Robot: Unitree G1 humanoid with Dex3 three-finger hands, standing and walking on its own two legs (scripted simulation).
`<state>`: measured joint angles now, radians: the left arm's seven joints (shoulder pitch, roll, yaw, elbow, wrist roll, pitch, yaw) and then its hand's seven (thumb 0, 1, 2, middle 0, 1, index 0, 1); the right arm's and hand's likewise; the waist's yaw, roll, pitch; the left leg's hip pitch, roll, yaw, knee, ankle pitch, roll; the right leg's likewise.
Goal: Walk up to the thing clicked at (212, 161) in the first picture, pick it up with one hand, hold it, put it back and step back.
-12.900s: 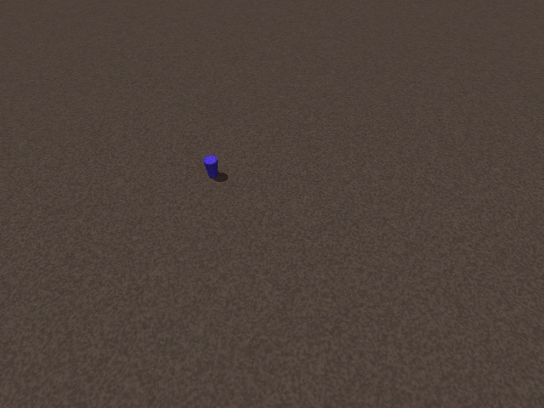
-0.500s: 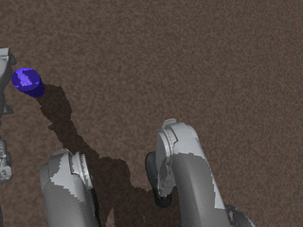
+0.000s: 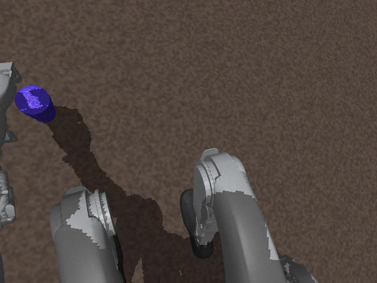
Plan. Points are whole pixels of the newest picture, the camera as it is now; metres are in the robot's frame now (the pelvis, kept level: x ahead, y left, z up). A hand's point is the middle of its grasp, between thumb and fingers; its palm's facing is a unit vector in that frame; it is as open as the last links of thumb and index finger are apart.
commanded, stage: rise first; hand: left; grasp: from above
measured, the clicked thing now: (39, 107) +0.55 +0.23 -0.29
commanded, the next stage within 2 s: approach in 0.16 s
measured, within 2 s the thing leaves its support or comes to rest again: neither
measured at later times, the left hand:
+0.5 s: hand (13, 102) +0.52 +0.25 -0.16, palm faces -0.44 -0.04 -0.90, open 13.4 cm
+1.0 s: hand (21, 103) +0.51 +0.23 -0.16, palm faces -0.48 -0.05 -0.87, open 13.8 cm
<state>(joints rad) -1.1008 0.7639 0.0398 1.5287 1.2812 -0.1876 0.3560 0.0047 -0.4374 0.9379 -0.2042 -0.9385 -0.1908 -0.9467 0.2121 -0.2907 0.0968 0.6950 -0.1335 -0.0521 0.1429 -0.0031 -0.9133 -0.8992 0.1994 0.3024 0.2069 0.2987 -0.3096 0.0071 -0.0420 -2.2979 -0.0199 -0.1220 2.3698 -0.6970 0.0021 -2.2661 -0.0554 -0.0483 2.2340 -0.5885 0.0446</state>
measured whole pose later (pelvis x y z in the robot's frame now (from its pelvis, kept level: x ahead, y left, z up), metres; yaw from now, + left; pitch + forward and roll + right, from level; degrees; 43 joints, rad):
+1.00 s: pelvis +0.00 +0.00 +0.00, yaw +0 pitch +35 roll -8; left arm -1.11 0.73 0.01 1.45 1.22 -0.14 0.27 0.01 -0.52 1.04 -0.11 -1.05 -0.11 -1.05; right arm 0.25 -0.30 0.12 0.65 -0.13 -0.01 0.13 0.00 -0.90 -0.89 0.20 0.30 0.21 0.30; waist -0.33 0.02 0.00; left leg -2.29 -0.02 -0.13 2.36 -0.69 -0.01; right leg -2.27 -0.05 -0.05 2.23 -0.58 0.04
